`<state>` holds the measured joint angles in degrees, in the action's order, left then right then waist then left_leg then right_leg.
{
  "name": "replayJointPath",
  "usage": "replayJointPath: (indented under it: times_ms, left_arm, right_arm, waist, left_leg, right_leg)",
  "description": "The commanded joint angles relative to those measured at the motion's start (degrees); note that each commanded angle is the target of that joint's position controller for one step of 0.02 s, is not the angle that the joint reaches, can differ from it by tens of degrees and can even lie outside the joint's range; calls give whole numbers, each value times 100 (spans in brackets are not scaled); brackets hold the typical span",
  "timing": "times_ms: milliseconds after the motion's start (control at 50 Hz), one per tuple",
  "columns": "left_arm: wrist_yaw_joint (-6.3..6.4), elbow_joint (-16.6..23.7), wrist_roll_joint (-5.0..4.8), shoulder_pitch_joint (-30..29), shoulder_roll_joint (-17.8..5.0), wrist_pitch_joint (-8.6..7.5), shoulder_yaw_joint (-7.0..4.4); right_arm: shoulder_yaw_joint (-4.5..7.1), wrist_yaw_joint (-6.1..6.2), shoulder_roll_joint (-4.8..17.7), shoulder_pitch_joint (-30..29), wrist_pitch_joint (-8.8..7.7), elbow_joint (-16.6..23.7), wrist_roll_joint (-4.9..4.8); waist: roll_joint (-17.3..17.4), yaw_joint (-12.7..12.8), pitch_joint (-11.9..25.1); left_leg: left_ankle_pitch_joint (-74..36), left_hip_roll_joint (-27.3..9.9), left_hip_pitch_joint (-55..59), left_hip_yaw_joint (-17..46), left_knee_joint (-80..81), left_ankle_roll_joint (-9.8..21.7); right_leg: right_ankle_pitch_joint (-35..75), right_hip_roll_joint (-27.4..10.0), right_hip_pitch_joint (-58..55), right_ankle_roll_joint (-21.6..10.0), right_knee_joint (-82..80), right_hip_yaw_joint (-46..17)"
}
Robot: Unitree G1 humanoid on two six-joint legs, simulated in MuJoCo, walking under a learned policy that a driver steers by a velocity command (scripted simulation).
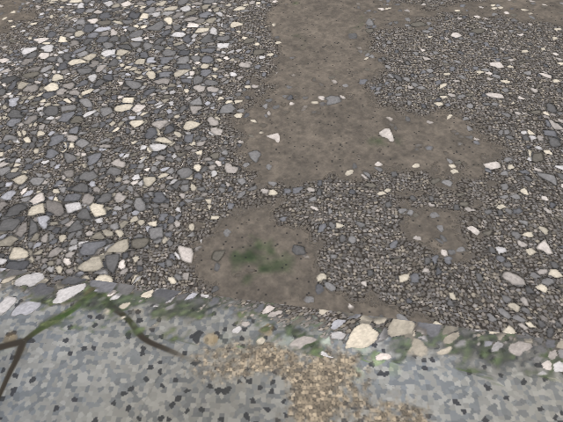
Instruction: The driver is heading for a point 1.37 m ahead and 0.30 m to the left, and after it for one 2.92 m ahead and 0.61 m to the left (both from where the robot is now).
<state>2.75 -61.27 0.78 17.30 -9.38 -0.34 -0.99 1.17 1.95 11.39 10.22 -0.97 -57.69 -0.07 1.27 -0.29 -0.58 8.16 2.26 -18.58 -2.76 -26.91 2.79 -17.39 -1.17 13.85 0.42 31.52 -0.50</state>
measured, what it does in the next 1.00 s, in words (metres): walks ahead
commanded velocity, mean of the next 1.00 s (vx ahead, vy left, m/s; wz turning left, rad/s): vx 0.20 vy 0.00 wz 0.00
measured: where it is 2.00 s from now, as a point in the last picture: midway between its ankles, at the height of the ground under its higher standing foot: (318, 294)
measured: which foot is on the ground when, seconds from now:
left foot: down 0.00-1.00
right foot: down 0.00-0.88, up 0.90-1.00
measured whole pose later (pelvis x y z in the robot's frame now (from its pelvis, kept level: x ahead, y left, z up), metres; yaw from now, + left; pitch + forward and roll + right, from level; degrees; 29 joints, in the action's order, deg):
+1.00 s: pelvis +0.17 +0.03 +0.00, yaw +1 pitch +1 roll +1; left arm -2.0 -56.9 1.7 15.8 -12.3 -4.6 -4.5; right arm 4.1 -0.8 11.4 19.3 -5.4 -58.6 2.1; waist -1.7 -1.4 0.1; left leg 17.9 2.3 -7.2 -3.8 -24.3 3.2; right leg -16.7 -3.4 25.0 -6.0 65.0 0.7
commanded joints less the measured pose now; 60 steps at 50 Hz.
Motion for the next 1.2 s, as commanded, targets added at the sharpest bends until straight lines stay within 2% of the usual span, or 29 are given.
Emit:
replayJointPath:
  times_ms: [20, 140, 320, 340, 360, 400, 480, 620, 640, 660, 680, 700, 720, 740, 760, 800, 820, 840, 860, 880, 900, 920, 940, 960, 1000, 1020, 1080, 1120, 1200]
  left_arm:
    - [-10, 60, -33, 146, -526, -206, -119]
    - [-46, -42, -63, 487, -441, -243, -100]
    - [-65, -90, -75, 619, -383, -170, -73]
    - [-456, 179, -10, 262, -537, -205, -125]
    - [-723, 187, -17, 91, -495, -223, -127]
    - [-900, 145, -8, 307, -441, -231, -170]
    - [-810, 155, -28, 276, -445, -287, -216]
    - [-760, 239, -66, 133, -492, -330, -273]
    - [-734, 140, -13, 407, -536, -298, -311]
    - [-662, 97, 196, 672, -807, -270, -432]
    - [-541, 91, 390, 951, -906, -336, -482]
    - [-385, 68, 400, 1038, -827, -438, -457]
    - [-261, 139, 290, 809, -554, -494, -364]
    - [-193, 248, 206, 633, -408, -539, -291]
    - [-144, 327, 183, 458, -424, -591, -268]
    - [-159, 480, 106, -48, -727, -578, -305]
    - [-197, 489, 108, -91, -912, -537, -342]
    - [-260, 468, 186, -28, -1000, -501, -353]
    - [-279, 405, -46, -122, -1214, -499, -503]
    - [-319, 589, -85, -403, -897, -527, -417]
    - [-357, 856, -52, -489, -472, -577, -348]
    - [-381, 1069, 103, -1120, -558, -572, -367]
    - [-437, 1133, 45, -1215, -501, -593, -354]
    - [-491, 1109, 46, -1096, -514, -614, -359]
    - [-579, 1126, 167, -948, -436, -516, -357]
    - [-611, 1179, 170, -1002, -367, -448, -334]
    - [-653, 1573, 147, -1676, -449, -329, -290]
    - [-681, 1822, 102, -2121, -430, -297, -226]
    - [-643, 2036, 59, -2395, -541, -256, -204]
  right_arm:
    - [106, 49, 482, 182, -51, 98, 45]
    - [79, -10, 405, 213, -63, -69, -5]
    - [74, 9, 416, 346, 23, -269, -36]
    - [96, -349, 382, 214, -97, -142, 150]
    - [91, -564, 314, 264, -157, -243, 148]
    - [127, -705, 420, 280, -200, -266, 87]
    - [129, -655, 400, 71, -260, -198, 43]
    - [164, -593, 418, -50, -302, -153, 7]
    - [208, -567, 481, 207, -272, -253, 53]
    - [342, -500, 739, 287, -251, -227, 215]
    - [358, -419, 655, -38, -257, -63, 341]
    - [286, -299, 294, -586, -306, 206, 419]
    - [207, -211, 9, -1025, -382, 435, 423]
    - [171, -139, -102, -1140, -459, 563, 367]
    - [185, -106, -78, -1050, -518, 609, 342]
    - [258, -187, 108, -548, -575, 441, 345]
    - [281, -280, 132, -341, -625, 329, 327]
    - [285, -346, 132, -135, -675, 263, 324]
    - [487, -367, 627, 1033, -512, 39, 30]
    - [651, -291, 1163, 2255, -476, -241, 152]
    - [712, -293, 1467, 3028, -438, -495, 216]
    - [545, -272, 981, 2388, -386, -344, 240]
    - [472, -285, 797, 1813, -397, -145, 247]
    - [424, -278, 696, 1551, -419, -62, 238]
    - [296, -223, 424, 1331, -495, -7, 192]
    - [268, -190, 389, 1413, -541, -32, 181]
    - [253, -158, 494, 1579, -643, -28, 139]
    - [253, -176, 544, 1520, -691, 35, 120]
    - [271, -194, 780, 1787, -723, -33, 32]
  waist:
    - [-666, -105, -351]
    - [-219, 25, -89]
    - [-123, 30, -59]
    - [-102, -86, -61]
    - [-101, -115, -192]
    - [-131, -8, -204]
    - [-174, 30, 38]
    - [-192, 25, 106]
    - [-251, 43, 76]
    - [-440, 142, -373]
    - [-623, 357, -795]
    - [-975, 496, -880]
    - [-1022, 520, -980]
    - [-891, 525, -780]
    - [-826, 423, -675]
    - [-701, 73, -738]
    - [-692, -9, -764]
    - [-669, -75, -709]
    - [-1030, -647, -580]
    - [123, -1203, -111]
    - [1622, -1257, 49]
    - [888, -989, -485]
    - [426, -708, -582]
    - [249, -504, -489]
    - [180, -164, -477]
    - [199, -115, -551]
    - [164, -68, -927]
    - [202, -56, -1071]
    - [163, -55, -1063]
  left_leg:
    - [701, -318, 655, 415, 325, 99]
    - [-112, -368, 693, 447, 200, 143]
    - [-855, -389, 889, 461, 4, 134]
    - [-292, -363, 773, 327, 93, 125]
    - [-105, -379, 822, 376, 231, 28]
    - [-122, -336, 780, 349, 217, -3]
    - [-654, -308, 764, 321, 25, 27]
    - [-791, -302, 732, 321, -167, 16]
    - [547, -249, 743, 279, -63, 41]
    - [2559, -205, 284, 364, -100, 195]
    - [3074, -237, -590, 596, -284, 308]
    - [2143, -195, -1354, 391, -752, 228]
    - [1365, -399, -1994, 320, -846, 218]
    - [1322, -476, -1830, 417, -1071, 230]
    - [1448, -433, -1449, 333, -1204, 279]
    - [1357, -196, -47, -144, -518, 385]
    - [783, -50, 597, -383, -211, 384]
    - [486, 35, 1156, -422, -115, 384]
    - [868, -31, 2088, -261, -73, 407]
    - [2081, -1057, 3375, 1349, 681, 748]
    - [3661, -2156, 3968, 3815, 1674, 1231]
    - [3863, -2275, 3338, 3958, 1742, 1212]
    - [3468, -2136, 2978, 3412, 1680, 1086]
    - [3120, -1982, 2644, 2966, 1846, 1008]
    - [2532, -1730, 2032, 2342, 2148, 900]
    - [2189, -1642, 1924, 2110, 2248, 909]
    - [1083, -1415, 1547, 1340, 2580, 922]
    - [300, -1251, 1097, 839, 2811, 863]
    - [-1567, -1470, 1727, 313, 3028, 820]
  right_leg:
    - [-818, -222, 881, -235, -1281, -343]
    - [261, -115, 315, -256, -972, -171]
    - [1027, -51, 105, -239, -852, -63]
    - [501, -105, 281, -481, -1070, -188]
    - [234, -116, 336, -448, -1133, -177]
    - [374, -72, 201, -426, -1049, -64]
    - [1082, -40, 63, -366, -755, 25]
    - [1190, -31, 137, -305, -568, 43]
    - [-112, -87, 147, -427, -853, -48]
    - [-2159, -366, 309, -844, -1227, -496]
    - [-3058, -884, 54, -1306, -1638, -1309]
    - [-3030, -1544, -688, -1676, -2025, -2121]
    - [-2557, -2096, -1269, -1854, -2280, -2531]
    - [-2005, -2247, -1366, -1869, -2369, -2618]
    - [-1552, -2107, -1274, -1794, -2416, -2356]
    - [-1262, -1433, -553, -1498, -2373, -1299]
    - [-1121, -1208, -230, -1488, -2214, -968]
    - [-751, -1104, 34, -1525, -1964, -806]
    - [66, -612, 597, -1041, -980, -342]
    - [836, -180, 1758, -774, 1073, 340]
    - [-871, 339, 3265, -641, 2932, 493]
    - [-769, -42, 3933, -759, 3794, -149]
    - [-159, -310, 4053, -796, 4031, -223]
    - [202, -476, 3853, -771, 3906, -211]
    - [416, -647, 3450, -554, 3549, -156]
    - [504, -645, 3475, -453, 3509, -62]
    - [1020, -648, 3602, -256, 2710, 167]
    - [1547, -545, 2910, -265, 1605, 327]
    - [1796, -281, 2066, -675, 664, 701]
